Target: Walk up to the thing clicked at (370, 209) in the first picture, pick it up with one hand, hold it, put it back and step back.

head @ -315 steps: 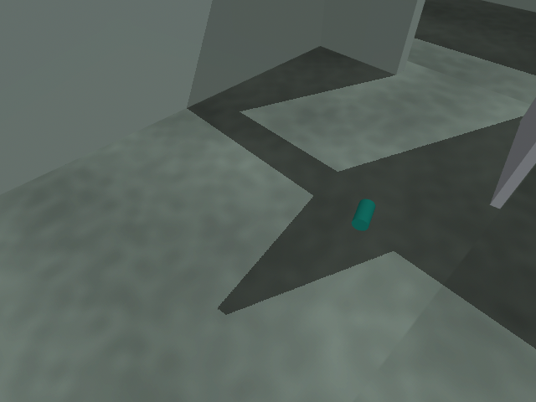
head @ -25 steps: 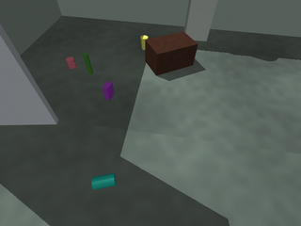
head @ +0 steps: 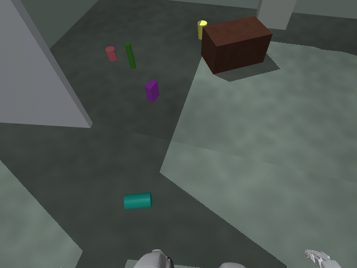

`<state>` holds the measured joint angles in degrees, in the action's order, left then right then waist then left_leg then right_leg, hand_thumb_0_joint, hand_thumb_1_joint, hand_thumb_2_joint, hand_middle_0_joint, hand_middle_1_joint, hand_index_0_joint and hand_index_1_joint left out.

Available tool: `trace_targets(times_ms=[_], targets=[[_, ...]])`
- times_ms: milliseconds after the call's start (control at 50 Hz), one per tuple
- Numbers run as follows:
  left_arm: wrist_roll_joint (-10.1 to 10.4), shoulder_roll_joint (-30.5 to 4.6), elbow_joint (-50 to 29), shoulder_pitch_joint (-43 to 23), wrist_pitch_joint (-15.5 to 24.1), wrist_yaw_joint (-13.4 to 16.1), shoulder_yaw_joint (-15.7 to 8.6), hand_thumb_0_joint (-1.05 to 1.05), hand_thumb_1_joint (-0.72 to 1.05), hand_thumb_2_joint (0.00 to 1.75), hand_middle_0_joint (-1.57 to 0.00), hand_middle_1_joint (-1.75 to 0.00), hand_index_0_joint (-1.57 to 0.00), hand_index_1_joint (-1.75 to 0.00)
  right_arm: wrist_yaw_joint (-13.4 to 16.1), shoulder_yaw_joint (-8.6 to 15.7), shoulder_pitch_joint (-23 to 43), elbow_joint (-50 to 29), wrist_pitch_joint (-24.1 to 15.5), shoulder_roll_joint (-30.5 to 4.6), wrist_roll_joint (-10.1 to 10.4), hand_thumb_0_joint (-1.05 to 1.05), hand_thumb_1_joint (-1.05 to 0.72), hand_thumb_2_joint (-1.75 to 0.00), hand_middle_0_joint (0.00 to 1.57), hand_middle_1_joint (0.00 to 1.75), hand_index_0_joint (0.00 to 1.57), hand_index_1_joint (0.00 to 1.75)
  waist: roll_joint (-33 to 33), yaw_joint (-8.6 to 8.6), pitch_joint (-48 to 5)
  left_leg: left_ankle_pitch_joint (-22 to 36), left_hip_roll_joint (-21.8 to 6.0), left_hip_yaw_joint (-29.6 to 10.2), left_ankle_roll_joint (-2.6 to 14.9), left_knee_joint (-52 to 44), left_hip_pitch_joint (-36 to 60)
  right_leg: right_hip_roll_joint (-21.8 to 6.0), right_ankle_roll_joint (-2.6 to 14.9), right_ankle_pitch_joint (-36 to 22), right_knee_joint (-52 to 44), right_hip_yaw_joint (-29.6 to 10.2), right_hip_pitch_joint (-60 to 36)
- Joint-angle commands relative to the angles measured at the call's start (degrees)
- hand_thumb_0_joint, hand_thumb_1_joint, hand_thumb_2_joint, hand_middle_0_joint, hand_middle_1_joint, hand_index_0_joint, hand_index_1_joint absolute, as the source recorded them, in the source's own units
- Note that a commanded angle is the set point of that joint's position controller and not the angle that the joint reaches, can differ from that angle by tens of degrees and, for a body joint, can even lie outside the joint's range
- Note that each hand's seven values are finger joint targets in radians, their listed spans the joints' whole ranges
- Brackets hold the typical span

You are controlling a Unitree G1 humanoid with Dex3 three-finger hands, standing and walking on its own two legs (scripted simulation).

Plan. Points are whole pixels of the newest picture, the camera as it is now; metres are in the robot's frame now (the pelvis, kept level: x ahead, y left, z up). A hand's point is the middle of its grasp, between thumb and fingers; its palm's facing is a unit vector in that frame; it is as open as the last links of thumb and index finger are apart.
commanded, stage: walk up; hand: left
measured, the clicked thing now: (138, 200) +0.49 +0.26 -0.71
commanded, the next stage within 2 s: none
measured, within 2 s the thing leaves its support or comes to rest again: neither
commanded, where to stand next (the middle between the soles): +0.07 +0.02 m, yaw +4 degrees
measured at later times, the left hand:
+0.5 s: hand out of the picture -0.02 +0.28 -0.11, palm faces +0.10 -0.88 -0.47, open 7.4 cm
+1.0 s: hand out of the picture +0.05 +0.27 -0.13, palm faces +0.06 -0.93 -0.35, open 7.4 cm
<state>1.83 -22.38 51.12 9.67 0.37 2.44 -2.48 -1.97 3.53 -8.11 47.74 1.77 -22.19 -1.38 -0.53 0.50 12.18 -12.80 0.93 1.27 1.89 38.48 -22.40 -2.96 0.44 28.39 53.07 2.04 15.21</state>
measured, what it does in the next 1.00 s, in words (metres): steps on the spot: right foot, then left foot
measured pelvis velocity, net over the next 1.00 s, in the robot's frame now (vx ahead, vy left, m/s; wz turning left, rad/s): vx -0.02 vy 0.00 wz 0.09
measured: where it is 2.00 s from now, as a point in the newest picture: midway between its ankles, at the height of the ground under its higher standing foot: outside the picture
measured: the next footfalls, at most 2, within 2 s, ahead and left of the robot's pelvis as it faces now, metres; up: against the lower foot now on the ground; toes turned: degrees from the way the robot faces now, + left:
right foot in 0.24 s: +0.03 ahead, -0.12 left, +0.00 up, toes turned -2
left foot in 0.58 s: -0.05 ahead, +0.13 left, +0.00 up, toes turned +8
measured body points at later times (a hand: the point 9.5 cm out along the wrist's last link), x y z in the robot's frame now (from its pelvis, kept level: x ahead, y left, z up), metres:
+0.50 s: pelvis -0.06 -0.01 +0.01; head -0.02 -0.03 +0.46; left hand -0.03 +0.33 -0.08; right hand +0.04 -0.32 -0.13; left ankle -0.10 +0.14 -0.67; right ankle -0.01 -0.11 -0.71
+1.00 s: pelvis -0.02 +0.00 +0.00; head +0.01 +0.00 +0.45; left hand +0.05 +0.32 -0.11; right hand +0.07 -0.30 -0.12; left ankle -0.08 +0.12 -0.68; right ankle +0.09 -0.11 -0.71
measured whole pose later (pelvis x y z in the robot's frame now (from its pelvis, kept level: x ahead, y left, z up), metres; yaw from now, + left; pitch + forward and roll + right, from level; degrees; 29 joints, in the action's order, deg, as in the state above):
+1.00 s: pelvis -0.02 +0.00 +0.00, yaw +5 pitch -4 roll +0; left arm -0.6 -20.5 51.6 10.3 2.9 -1.7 -2.7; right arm -0.7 2.3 -13.9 51.1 0.0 -22.3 0.1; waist -1.5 -0.3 8.7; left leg -32.1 -0.5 -0.8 3.2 56.8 -16.8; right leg -0.5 2.2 11.8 37.0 1.2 21.5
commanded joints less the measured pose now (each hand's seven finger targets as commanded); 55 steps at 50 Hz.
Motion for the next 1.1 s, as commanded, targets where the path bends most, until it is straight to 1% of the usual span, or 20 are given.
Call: trace_targets(times_ms=[0,60,140,200,220,240,320,400,460,500,540,580,600,640,700,820,880,920,940,1080], targets=[[0.09,-12.29,-3.74,2.69,-0.12,1.94,-3.40,0.00,0.90,0.90,-0.20,-0.30,-0.20,-0.30,1.96,4.56,-3.81,-5.55,-0.29,-14.36,1.16,0.00,-0.90,-0.90,0.20,0.30,0.20,0.30,-4.22,-2.70,-20.56,38.81,-17.49,-17.14,14.98,-9.94,15.88,3.73,1.13,9.55,21.01,-7.52,8.58],[0.37,-11.34,-1.02,6.68,-0.35,1.90,-3.43,0.00,0.90,0.90,-0.20,-0.30,-0.20,-0.30,2.05,4.04,4.02,-7.63,1.06,-13.49,-0.19,0.00,-0.90,-0.90,0.20,0.30,0.20,0.30,-8.80,-0.55,-13.14,21.72,-13.87,-11.51,11.81,-10.86,4.08,1.78,0.60,2.43,11.45,-2.62,7.54],[-0.63,-9.86,-1.56,8.21,0.10,1.78,-4.65,0.00,0.90,0.90,-0.20,-0.30,-0.20,-0.30,1.40,4.49,3.58,-9.09,1.88,-12.93,-0.88,0.00,-0.90,-0.90,0.20,0.30,0.20,0.30,-10.05,-1.07,-17.62,29.85,-14.81,-15.00,12.62,-6.21,6.36,2.21,-0.69,-0.71,-1.00,0.08,3.59],[-3.05,-11.50,-1.90,10.76,1.06,1.46,-5.61,0.00,0.90,0.90,-0.20,-0.30,-0.20,-0.30,1.67,3.81,6.23,-9.91,2.77,-10.41,0.99,0.00,-0.90,-0.90,0.20,0.30,0.20,0.30,-2.38,3.24,-18.10,12.61,-6.94,-13.13,5.03,5.32,-4.04,-0.89,1.32,-14.28,-21.95,-6.01,-5.33],[-4.37,-17.96,-3.91,8.09,1.29,1.50,-7.10,0.00,0.90,0.90,-0.20,-0.30,-0.20,-0.30,1.89,2.82,3.62,-10.16,2.82,-6.42,1.26,0.00,-0.90,-0.90,0.20,0.30,0.20,0.30,15.30,2.27,-13.79,-13.41,4.61,-9.05,-0.47,17.13,-17.09,-16.82,6.59,-21.24,-29.58,-28.88,-5.59],[-4.35,-23.37,-6.18,4.58,0.94,1.50,-8.18,0.00,0.90,0.90,-0.20,-0.30,-0.20,-0.30,3.05,4.13,5.76,-10.74,3.27,-10.34,0.56,0.00,-0.90,-0.90,0.20,0.30,0.20,0.30,15.10,3.69,-13.23,-25.22,5.58,-14.48,-1.61,32.81,-12.81,-27.58,18.47,-27.31,-33.06,-38.82,6.93],[-4.24,-14.71,-7.82,-5.34,1.76,1.75,-6.85,0.00,0.90,0.90,-0.20,-0.30,-0.20,-0.30,1.98,5.20,-3.97,-5.42,2.21,-12.74,1.09,0.00,-0.90,-0.90,0.20,0.30,0.20,0.30,7.43,-2.76,-12.25,-10.44,4.16,-12.17,-3.15,42.09,-11.08,-12.49,10.59,-11.23,-28.59,-17.08,4.05],[-5.99,-14.20,-7.58,2.83,2.54,-0.86,-7.23,0.00,0.90,0.90,-0.20,-0.30,-0.20,-0.30,0.62,4.08,-2.39,-3.32,-0.88,-13.32,0.53,0.00,-0.90,-0.90,0.20,0.30,0.20,0.30,15.05,4.10,-15.12,-15.12,2.14,-3.10,-3.76,19.32,-13.90,-10.28,9.86,18.25,-32.79,-17.84,-11.74],[-5.30,-16.71,-6.25,10.32,2.01,-2.25,-8.01,0.00,0.90,0.90,-0.20,-0.30,-0.20,-0.30,-0.07,3.35,0.89,-4.15,-2.43,-12.25,0.01,0.00,-0.90,-0.90,0.20,0.30,0.20,0.30,14.40,6.98,-10.94,-21.45,1.40,-0.59,-3.00,5.70,-10.45,-12.72,11.81,13.89,-33.38,-18.88,-12.73],[-4.68,-17.48,-7.01,8.06,1.36,-2.92,-7.53,0.00,0.90,0.90,-0.20,-0.30,-0.20,-0.30,-0.23,3.22,-3.89,-1.81,-3.22,-11.15,0.16,0.00,-0.90,-0.90,0.20,0.30,0.20,0.30,13.39,3.71,-10.17,-17.34,1.13,1.68,-0.94,-2.88,1.05,-11.51,10.36,9.41,-34.44,-14.74,-3.92],[-4.60,-15.15,-8.74,1.80,0.44,-3.32,-6.20,0.00,0.90,0.90,-0.20,-0.30,-0.20,-0.30,0.33,4.25,-18.16,3.07,-4.20,-11.10,0.05,0.00,-0.90,-0.90,0.20,0.30,0.20,0.30,5.26,-5.76,-12.04,-7.68,1.31,2.99,0.77,-16.22,22.23,-6.41,6.93,12.20,-22.67,-6.31,10.65],[-3.01,-6.91,-11.80,-0.45,0.41,-3.07,-3.63,0.00,0.90,0.90,-0.20,-0.30,-0.20,-0.30,1.57,5.90,-18.97,1.12,-5.13,-20.28,-2.33,0.00,-0.90,-0.90,0.20,0.30,0.20,0.30,-14.18,-6.36,-5.47,-40.45,-20.98,-40.13,8.24,-28.86,26.00,5.09,0.79,5.74,5.88,-1.76,39.71],[-3.62,-12.58,-11.23,-3.52,1.25,-2.72,-4.38,0.00,0.90,0.90,-0.20,-0.30,-0.20,-0.30,1.46,6.17,-15.28,-0.18,-5.39,-22.41,-0.46,0.00,-0.90,-0.90,0.20,0.30,0.20,0.30,-7.13,-7.21,0.01,-39.94,-26.31,-44.00,13.57,-31.46,16.48,-0.44,1.22,1.24,4.98,-10.46,37.10],[-2.65,-13.00,-6.77,3.44,1.85,-3.62,-4.57,0.00,0.90,0.90,-0.20,-0.30,-0.20,-0.30,1.85,4.06,-10.44,-0.91,-6.59,-16.86,-0.06,0.00,-0.90,-0.90,0.20,0.30,0.20,0.30,-2.57,-1.74,-1.72,-23.45,-17.92,-27.74,9.52,-27.17,18.38,-0.45,1.14,-6.70,5.29,-11.68,30.02],[-2.68,-13.02,-3.02,6.87,1.86,-4.16,-4.46,0.00,0.90,0.90,-0.20,-0.30,-0.20,-0.30,1.92,3.27,-8.22,-1.56,-6.96,-14.77,0.15,0.00,-0.90,-0.90,0.20,0.30,0.20,0.30,-7.97,-1.30,-3.40,-9.61,-13.48,-13.01,8.48,-25.03,10.04,0.12,-0.61,-10.73,0.81,-7.21,18.04],[-1.42,-9.07,-1.83,1.70,2.23,-2.28,-2.80,0.00,0.90,0.90,-0.20,-0.30,-0.20,-0.30,2.49,2.10,-6.98,-0.96,-3.71,-12.69,0.93,0.00,-0.90,-0.90,0.20,0.30,0.20,0.30,-11.43,-1.34,-7.32,33.43,-10.62,-3.34,7.27,-9.13,8.14,2.27,0.23,-17.45,-14.46,1.04,2.12],[-2.14,-11.43,0.30,5.06,3.05,-1.20,-3.29,0.00,0.90,0.90,-0.20,-0.30,-0.20,-0.30,2.80,1.29,-6.79,-0.68,-2.52,-10.82,2.84,0.00,-0.90,-0.90,0.20,0.30,0.20,0.30,-2.08,1.86,-13.01,26.64,-6.51,-1.94,3.05,5.83,5.39,2.10,1.80,-35.57,-26.22,-0.60,-10.80],[-2.67,-19.96,-0.32,14.60,3.61,-2.89,-6.47,0.00,0.90,0.90,-0.20,-0.30,-0.20,-0.30,1.58,1.51,-13.66,-2.55,-3.99,-11.18,1.98,0.00,-0.90,-0.90,0.20,0.30,0.20,0.30,16.84,3.76,-22.43,-20.79,2.36,0.10,2.98,26.41,-10.39,-17.06,14.43,5.83,-35.61,-35.68,-23.74],[-2.97,-20.24,-1.38,11.47,3.73,-3.17,-6.54,0.00,0.90,0.90,-0.20,-0.30,-0.20,-0.30,1.93,2.88,-9.94,-1.28,-3.57,-14.82,0.60,0.00,-0.90,-0.90,0.20,0.30,0.20,0.30,11.34,3.50,-17.48,-26.22,-1.63,-4.96,2.44,28.73,-12.21,-21.44,17.78,22.91,-38.66,-42.89,-15.47],[-3.72,-14.78,-4.03,2.32,2.76,-3.16,-4.53,0.00,0.90,0.90,-0.20,-0.30,-0.20,-0.30,-0.09,2.44,-14.05,2.94,-3.87,-10.51,-0.19,0.00,-0.90,-0.90,0.20,0.30,0.20,0.30,12.49,-0.68,-9.55,-11.72,-1.96,2.50,-0.61,9.36,3.71,-7.15,10.34,4.66,-37.95,-14.61,9.28]])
